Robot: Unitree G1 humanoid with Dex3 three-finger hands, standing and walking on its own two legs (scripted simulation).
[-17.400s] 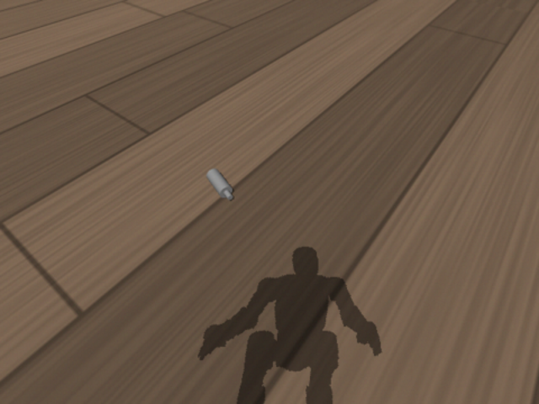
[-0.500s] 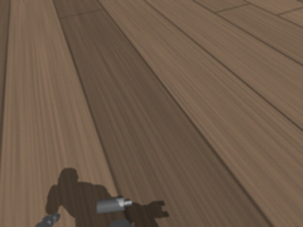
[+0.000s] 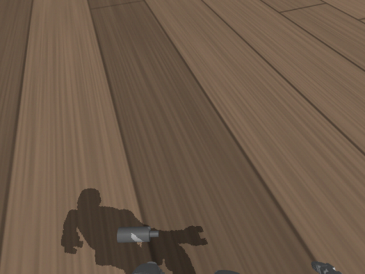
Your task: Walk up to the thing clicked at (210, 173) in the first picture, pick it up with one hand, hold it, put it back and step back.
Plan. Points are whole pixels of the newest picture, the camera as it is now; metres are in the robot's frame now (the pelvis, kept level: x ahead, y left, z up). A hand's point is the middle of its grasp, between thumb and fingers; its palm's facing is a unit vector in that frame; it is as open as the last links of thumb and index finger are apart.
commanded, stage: walk up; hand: left
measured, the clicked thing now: (138, 234) +0.38 +0.25 -0.72
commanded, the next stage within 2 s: none
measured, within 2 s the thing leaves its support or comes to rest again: neither
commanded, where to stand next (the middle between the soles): +0.04 +0.02 m, yaw +1 degrees
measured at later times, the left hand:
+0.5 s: hand out of the picture +0.11 +0.29 -0.14, palm faces +0.04 -0.94 -0.34, open 7.4 cm
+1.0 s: hand out of the picture +0.11 +0.29 -0.14, palm faces +0.07 -0.94 -0.34, open 7.4 cm
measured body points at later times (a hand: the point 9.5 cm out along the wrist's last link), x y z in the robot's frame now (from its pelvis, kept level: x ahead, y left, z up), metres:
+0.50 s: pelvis +0.02 +0.02 +0.02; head +0.05 +0.03 +0.46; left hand +0.11 +0.34 -0.11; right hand +0.11 -0.28 -0.11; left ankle +0.08 +0.15 -0.72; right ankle +0.02 -0.08 -0.72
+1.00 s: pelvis +0.02 +0.02 +0.02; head +0.05 +0.03 +0.46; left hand +0.11 +0.34 -0.11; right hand +0.14 -0.28 -0.10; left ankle +0.08 +0.15 -0.72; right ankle +0.02 -0.08 -0.72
